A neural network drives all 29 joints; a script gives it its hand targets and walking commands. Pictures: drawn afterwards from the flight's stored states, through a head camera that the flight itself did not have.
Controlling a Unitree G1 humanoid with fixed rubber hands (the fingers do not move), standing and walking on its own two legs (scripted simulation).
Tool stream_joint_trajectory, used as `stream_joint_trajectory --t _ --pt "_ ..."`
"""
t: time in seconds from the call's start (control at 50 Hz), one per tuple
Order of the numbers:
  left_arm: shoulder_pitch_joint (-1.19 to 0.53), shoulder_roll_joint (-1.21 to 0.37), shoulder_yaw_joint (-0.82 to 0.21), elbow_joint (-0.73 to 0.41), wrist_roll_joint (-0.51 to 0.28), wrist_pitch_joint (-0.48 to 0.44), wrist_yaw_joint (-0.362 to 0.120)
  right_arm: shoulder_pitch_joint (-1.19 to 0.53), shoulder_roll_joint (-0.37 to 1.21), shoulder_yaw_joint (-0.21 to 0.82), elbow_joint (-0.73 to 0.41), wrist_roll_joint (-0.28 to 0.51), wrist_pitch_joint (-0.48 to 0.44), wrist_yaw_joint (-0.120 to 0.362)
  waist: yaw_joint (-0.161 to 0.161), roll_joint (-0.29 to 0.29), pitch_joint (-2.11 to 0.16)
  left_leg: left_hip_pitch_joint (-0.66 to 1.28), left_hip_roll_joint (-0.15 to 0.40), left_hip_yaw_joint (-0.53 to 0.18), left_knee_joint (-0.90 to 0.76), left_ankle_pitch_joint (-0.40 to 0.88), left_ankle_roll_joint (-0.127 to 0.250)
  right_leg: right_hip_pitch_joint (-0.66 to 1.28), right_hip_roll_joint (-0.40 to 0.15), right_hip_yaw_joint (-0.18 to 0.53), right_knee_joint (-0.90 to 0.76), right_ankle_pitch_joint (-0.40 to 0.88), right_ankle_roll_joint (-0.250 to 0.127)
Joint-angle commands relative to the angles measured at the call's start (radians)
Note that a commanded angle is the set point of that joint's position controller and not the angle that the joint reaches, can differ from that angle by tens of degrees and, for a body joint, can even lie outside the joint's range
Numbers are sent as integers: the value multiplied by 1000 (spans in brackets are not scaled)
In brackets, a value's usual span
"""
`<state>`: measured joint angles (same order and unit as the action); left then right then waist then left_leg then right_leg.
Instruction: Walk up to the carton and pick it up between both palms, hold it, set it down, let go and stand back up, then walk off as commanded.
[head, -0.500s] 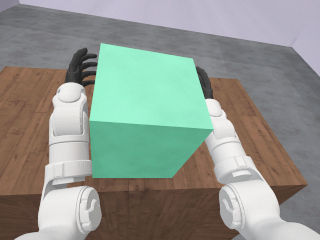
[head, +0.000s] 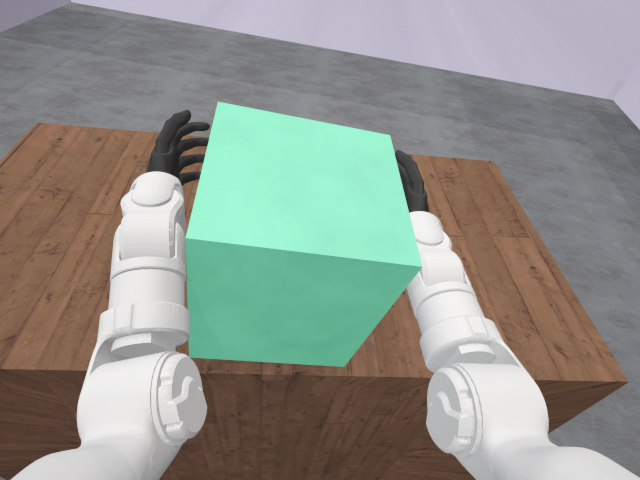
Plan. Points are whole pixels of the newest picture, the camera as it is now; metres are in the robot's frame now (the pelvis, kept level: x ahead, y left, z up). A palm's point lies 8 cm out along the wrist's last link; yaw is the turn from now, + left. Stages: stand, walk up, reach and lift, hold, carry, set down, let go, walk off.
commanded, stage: set down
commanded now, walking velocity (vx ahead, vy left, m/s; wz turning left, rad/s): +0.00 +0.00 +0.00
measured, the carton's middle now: (287, 248) +0.37 +0.05 +0.11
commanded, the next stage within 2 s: none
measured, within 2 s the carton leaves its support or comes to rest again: neither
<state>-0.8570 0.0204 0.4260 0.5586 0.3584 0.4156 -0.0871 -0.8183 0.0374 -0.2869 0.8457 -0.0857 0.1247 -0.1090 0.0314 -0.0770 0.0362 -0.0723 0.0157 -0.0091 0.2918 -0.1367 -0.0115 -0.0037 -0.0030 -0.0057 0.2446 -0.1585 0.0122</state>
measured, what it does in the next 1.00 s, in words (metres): stands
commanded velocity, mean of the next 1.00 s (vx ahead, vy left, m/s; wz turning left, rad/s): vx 0.00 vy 0.00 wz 0.00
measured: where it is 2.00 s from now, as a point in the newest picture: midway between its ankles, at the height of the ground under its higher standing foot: outside the picture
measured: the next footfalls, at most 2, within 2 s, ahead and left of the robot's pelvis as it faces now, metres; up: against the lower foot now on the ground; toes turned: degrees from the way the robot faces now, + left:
none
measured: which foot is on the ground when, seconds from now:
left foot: down 0.00-1.00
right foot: down 0.00-1.00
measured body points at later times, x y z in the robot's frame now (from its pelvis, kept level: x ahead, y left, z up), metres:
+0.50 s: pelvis +0.01 +0.00 +0.00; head +0.02 +0.03 +0.45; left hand +0.42 +0.19 +0.14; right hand +0.43 -0.11 +0.12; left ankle +0.02 +0.12 -0.75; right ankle -0.01 -0.12 -0.75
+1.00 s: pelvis +0.00 +0.01 +0.00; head +0.00 +0.04 +0.45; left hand +0.41 +0.21 +0.12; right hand +0.42 -0.10 +0.11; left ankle +0.02 +0.12 -0.75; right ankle -0.01 -0.12 -0.75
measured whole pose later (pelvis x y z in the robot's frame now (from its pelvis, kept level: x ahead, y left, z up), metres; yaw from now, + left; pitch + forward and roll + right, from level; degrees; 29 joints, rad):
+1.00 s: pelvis +0.00 +0.01 +0.00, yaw -1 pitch -2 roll -1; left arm -0.77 0.00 0.44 0.67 0.33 0.24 -0.07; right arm -0.73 0.08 -0.38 0.86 -0.22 0.02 -0.07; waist 0.07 -0.07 0.03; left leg -0.12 0.01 0.01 0.28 -0.13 -0.01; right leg -0.06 -0.01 0.01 0.22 -0.14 0.02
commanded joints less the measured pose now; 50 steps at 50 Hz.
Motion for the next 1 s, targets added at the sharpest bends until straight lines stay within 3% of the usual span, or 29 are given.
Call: stream_joint_trajectory --t 0.0,0.12,0.34,0.46,0.64,0.76,0.98 --pt "-453 -478 -283 18 -48 -27 -80 -677 403 232 -194 -4 -98 117 5 103 -361 104 -51 148 -9 225 -26 82 49 -94 -13 129 26" --pt "-419 -522 -340 -30 -81 -56 -55 -663 423 284 -242 -5 -133 122 8 113 -456 178 -37 134 38 403 -48 64 64 -105 -6 226 17" --pt "-354 -533 -380 -77 -102 -80 -52 -581 449 340 -255 6 -155 115 5 124 -485 187 -36 131 65 492 -58 73 57 -102 5 326 20" --pt "-347 -530 -375 -56 -102 -103 -61 -576 473 364 -262 4 -161 107 12 110 -464 130 -43 138 47 426 -44 117 44 -86 16 364 32" --pt "-355 -526 -310 31 -89 -150 -67 -578 506 324 -239 -49 -167 115 31 60 -445 55 -42 147 4 287 -16 149 34 -71 13 307 41" --pt "-372 -511 -249 95 -56 -166 -74 -551 491 226 -153 -101 -164 130 27 71 -342 38 -37 161 -34 186 -10 111 34 -75 -17 138 30" --pt "-394 -567 -312 82 -69 -229 -41 -547 478 173 -131 -146 -220 162 16 149 -438 128 -18 152 9 316 -59 7 53 -105 -27 88 1"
